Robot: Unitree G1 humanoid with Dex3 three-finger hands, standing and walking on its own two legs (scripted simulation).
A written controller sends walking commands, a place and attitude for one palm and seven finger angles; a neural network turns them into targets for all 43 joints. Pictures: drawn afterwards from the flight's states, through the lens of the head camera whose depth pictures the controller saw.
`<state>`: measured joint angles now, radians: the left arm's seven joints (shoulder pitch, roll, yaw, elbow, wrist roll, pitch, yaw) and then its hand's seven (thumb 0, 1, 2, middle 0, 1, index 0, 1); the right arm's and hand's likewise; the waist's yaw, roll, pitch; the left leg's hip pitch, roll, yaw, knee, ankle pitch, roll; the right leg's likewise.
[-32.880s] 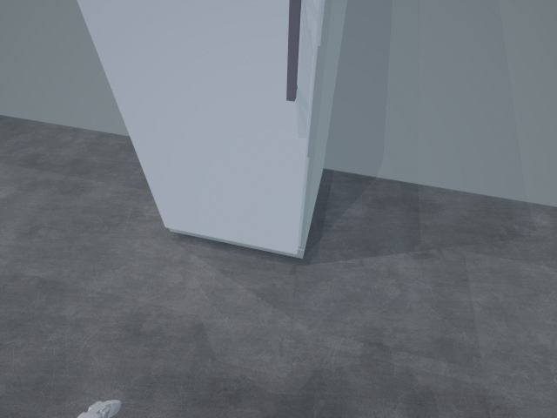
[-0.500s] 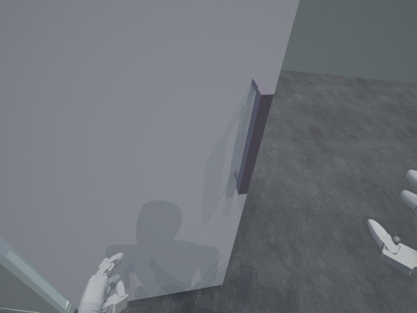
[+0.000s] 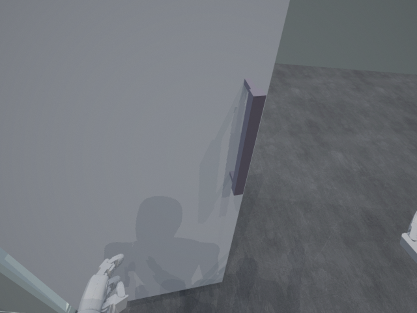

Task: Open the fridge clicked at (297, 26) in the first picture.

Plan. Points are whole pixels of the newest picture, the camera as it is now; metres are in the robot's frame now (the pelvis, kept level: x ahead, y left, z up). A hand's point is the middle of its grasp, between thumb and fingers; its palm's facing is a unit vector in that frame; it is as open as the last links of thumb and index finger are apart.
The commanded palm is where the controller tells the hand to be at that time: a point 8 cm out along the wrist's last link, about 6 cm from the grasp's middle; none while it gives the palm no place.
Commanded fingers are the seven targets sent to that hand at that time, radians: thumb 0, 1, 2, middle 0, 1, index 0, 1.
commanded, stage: step back with the hand held close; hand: right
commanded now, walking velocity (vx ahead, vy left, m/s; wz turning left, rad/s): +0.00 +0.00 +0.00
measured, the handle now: (242, 143) +0.38 -0.06 +0.16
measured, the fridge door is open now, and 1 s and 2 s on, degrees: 74 74 74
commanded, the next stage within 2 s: stop stepping back and stand still in 1.48 s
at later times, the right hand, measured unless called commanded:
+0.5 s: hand (394, 250) +0.18 -0.25 +0.15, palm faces +0.33 +0.80 -0.50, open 7.4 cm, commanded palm +0.11 -0.29 +0.18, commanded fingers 0.00 -0.90 -0.90 0.20 0.30 0.20 0.30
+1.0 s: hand out of the picture +0.10 -0.28 +0.17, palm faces +0.50 +0.73 -0.47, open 7.4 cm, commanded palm +0.03 -0.31 +0.18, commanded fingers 0.00 -0.90 -0.90 0.20 0.30 0.20 0.30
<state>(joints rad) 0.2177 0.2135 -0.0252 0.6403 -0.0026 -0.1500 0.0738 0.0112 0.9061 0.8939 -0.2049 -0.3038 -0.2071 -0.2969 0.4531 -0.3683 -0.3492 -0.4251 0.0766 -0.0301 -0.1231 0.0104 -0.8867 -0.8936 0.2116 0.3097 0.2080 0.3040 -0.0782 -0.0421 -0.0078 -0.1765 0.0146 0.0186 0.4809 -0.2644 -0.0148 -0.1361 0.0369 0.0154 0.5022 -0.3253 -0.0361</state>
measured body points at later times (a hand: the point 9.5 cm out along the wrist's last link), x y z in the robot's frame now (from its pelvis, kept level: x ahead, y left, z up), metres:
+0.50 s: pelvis -0.04 +0.00 +0.00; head -0.01 +0.00 +0.45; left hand +0.13 +0.26 -0.08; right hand +0.15 -0.29 +0.18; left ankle +0.00 +0.13 -0.74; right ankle -0.03 -0.09 -0.74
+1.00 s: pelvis -0.10 +0.00 -0.02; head -0.09 -0.02 +0.43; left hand +0.06 +0.23 -0.09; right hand +0.06 -0.31 +0.19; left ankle -0.05 +0.13 -0.74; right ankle -0.03 -0.09 -0.74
